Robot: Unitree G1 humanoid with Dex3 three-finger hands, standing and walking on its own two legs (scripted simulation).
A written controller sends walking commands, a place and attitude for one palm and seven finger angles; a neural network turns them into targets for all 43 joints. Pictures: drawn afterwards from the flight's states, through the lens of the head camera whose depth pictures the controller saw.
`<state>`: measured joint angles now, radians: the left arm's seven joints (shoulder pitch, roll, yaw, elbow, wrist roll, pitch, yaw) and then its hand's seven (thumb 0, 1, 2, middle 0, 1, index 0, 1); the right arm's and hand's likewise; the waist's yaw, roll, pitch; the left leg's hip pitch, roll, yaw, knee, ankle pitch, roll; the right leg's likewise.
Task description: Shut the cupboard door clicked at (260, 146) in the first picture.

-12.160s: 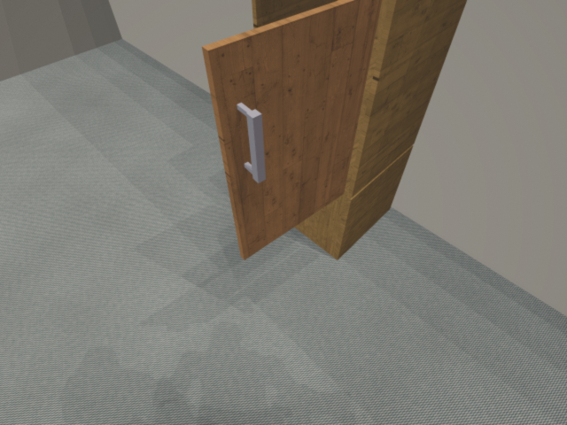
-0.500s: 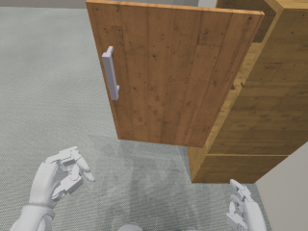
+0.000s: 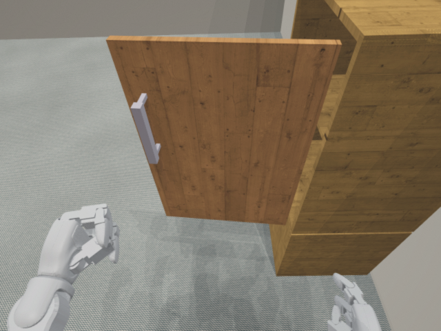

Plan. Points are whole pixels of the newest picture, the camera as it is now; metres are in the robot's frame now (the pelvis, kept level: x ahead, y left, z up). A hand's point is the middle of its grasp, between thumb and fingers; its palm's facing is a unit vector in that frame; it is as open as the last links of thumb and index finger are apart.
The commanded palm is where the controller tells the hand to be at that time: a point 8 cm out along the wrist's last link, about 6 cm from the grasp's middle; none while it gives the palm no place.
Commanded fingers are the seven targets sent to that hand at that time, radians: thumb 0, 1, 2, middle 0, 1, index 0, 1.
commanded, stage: raise the hand and make a fist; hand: left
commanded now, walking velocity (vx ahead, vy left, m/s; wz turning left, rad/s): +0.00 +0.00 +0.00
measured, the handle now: (148, 130) +0.49 +0.19 +0.10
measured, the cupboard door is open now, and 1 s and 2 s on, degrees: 84 84 84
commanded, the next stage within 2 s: bring the fist close to the handle in 0.30 s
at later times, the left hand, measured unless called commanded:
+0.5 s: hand (114, 244) +0.23 +0.18 +0.09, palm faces +0.00 -1.00 -0.07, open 3.1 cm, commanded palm +0.22 +0.23 +0.10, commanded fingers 0.00 0.90 0.90 -1.30 -1.50 -1.30 -1.50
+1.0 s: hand (129, 194) +0.32 +0.19 +0.10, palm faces -0.03 -1.00 -0.03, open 3.1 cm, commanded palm +0.31 +0.23 +0.10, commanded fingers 0.00 0.90 0.90 -1.30 -1.50 -1.30 -1.50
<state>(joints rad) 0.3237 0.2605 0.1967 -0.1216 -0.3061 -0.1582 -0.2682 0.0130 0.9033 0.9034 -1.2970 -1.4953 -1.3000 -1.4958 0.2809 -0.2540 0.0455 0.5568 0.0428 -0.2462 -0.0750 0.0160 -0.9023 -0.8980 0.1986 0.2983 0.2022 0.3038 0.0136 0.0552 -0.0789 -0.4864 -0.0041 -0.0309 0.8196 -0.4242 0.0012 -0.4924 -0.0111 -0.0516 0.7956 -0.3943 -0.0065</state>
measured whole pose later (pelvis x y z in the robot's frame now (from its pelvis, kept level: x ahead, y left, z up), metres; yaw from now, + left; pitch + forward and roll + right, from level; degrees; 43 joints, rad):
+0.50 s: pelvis +0.00 -0.01 +0.00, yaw +0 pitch +5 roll +0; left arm 0.30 0.25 0.19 -0.06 -0.29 -0.21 -0.27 0.01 0.90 0.90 -1.30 -1.50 -1.30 -1.50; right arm 0.25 -0.25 0.04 0.58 0.04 -0.28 -0.08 0.02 -0.90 -0.90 0.20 0.30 0.20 0.30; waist 0.02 0.05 -0.07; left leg -0.47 0.00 -0.03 0.80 -0.41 -0.01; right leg -0.48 -0.01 -0.05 0.79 -0.39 -0.01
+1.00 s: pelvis +0.00 +0.01 +0.01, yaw -1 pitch +6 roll +0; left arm -0.08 0.25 0.20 0.26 -0.25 -0.18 -0.23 0.01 0.90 0.90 -1.30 -1.50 -1.30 -1.50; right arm 0.26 -0.25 0.03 0.62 0.04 -0.22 -0.07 0.02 -0.90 -0.90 0.20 0.30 0.20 0.30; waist -0.01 0.03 -0.06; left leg -0.47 -0.01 0.00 0.76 -0.40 0.01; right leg -0.49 -0.02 -0.02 0.75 -0.37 0.01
